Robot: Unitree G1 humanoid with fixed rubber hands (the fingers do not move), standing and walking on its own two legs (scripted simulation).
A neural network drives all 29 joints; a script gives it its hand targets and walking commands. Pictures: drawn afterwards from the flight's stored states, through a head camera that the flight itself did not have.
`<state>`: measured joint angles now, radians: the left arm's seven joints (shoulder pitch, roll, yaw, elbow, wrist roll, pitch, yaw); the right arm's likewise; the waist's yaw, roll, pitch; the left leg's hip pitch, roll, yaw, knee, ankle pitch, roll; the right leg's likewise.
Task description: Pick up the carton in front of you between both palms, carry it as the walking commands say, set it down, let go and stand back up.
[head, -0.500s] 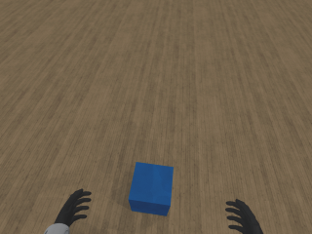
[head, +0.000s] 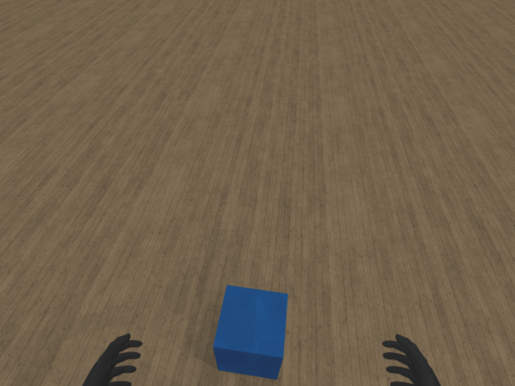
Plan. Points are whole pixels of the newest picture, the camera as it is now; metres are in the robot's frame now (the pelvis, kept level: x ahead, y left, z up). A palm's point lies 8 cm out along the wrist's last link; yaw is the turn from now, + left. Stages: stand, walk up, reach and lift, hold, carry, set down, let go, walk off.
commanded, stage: stand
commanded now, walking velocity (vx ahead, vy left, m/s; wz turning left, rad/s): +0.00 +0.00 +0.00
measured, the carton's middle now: (252, 332) +0.44 +0.02 -0.65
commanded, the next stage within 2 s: none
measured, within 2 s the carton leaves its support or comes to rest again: neither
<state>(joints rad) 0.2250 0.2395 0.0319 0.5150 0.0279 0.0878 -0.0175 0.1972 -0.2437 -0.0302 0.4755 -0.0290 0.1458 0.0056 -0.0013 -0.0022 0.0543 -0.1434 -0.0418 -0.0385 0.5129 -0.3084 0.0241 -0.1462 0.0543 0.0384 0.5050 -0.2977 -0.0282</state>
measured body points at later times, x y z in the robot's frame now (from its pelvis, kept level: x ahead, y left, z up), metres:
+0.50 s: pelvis +0.02 +0.00 +0.00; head +0.02 +0.00 +0.45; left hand +0.16 +0.29 -0.09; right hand +0.17 -0.29 -0.10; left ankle -0.02 +0.10 -0.74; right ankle -0.01 -0.10 -0.74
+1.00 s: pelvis +0.01 +0.00 +0.01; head +0.00 +0.00 +0.46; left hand +0.12 +0.30 -0.10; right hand +0.13 -0.31 -0.10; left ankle -0.02 +0.11 -0.74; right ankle -0.01 -0.10 -0.74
